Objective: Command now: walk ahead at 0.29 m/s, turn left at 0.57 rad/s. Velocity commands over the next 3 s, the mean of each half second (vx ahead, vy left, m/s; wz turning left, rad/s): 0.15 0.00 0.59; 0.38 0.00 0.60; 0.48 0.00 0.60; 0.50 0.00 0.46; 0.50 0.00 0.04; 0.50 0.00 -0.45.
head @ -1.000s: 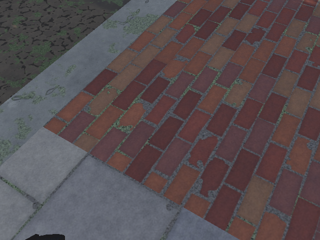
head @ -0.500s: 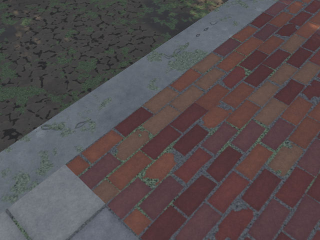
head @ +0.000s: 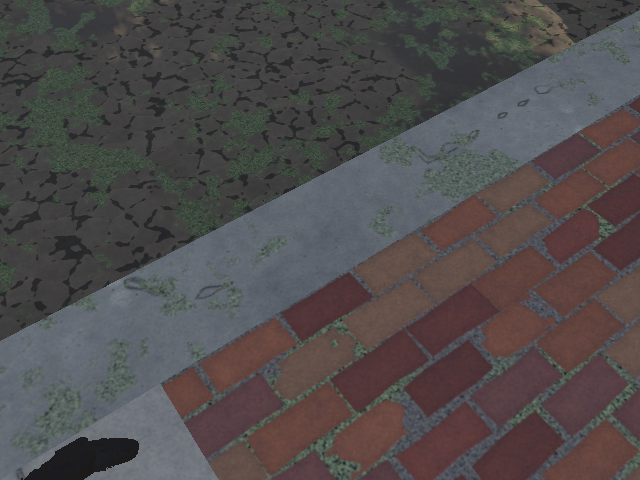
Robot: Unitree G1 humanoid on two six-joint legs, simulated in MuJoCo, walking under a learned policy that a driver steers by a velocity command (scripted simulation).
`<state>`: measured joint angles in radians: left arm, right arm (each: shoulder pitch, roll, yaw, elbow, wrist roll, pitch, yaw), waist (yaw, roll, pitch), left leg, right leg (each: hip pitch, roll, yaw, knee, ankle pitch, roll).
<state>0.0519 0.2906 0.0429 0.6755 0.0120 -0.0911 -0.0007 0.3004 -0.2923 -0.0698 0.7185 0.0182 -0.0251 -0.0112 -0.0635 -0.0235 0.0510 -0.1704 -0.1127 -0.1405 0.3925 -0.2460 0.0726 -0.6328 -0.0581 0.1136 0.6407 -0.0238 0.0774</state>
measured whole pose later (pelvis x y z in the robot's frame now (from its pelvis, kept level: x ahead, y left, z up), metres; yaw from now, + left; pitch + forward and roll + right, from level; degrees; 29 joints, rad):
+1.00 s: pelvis +0.30 +0.05 -0.02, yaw +36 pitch +3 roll -1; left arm -0.01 0.29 0.06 0.72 -0.01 -0.11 -0.05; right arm 0.48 -0.30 -0.08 0.73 0.03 -0.01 -0.04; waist -0.09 -0.01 0.00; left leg -0.04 -0.03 -0.23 0.49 -0.48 0.03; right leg -0.43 0.03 0.03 0.46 -0.10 0.01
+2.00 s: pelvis +0.61 +0.40 -0.03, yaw +67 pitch +0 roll +0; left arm 0.27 0.22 0.02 0.72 0.01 -0.03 -0.03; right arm 0.36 -0.29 -0.06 0.72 -0.01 0.02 -0.03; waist 0.00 0.02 -0.02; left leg -0.38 -0.17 -0.18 1.16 -0.49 0.05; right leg -0.40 0.03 0.01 0.69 -0.28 -0.03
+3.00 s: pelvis +0.56 +0.51 -0.01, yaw +49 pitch +1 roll +0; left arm 0.21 0.23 -0.01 0.59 0.00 0.08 0.00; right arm 0.07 -0.29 -0.02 0.56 -0.03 0.06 -0.05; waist 0.03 0.04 0.00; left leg -0.63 0.00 -0.05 1.02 -0.29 -0.11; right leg -0.32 0.10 0.09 0.59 -0.28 -0.06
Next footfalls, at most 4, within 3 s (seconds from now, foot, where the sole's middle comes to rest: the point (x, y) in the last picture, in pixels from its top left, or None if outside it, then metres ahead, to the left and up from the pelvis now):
0.10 right None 0.25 -0.13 -0.78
0.56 left None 0.12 0.09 -0.78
1.00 right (300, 461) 0.48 0.02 -0.78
1.46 left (116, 472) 0.48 0.39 -0.78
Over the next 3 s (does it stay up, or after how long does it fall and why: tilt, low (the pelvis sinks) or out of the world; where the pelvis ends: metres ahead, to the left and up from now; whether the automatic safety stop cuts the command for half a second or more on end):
stays up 0.56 0.51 -0.01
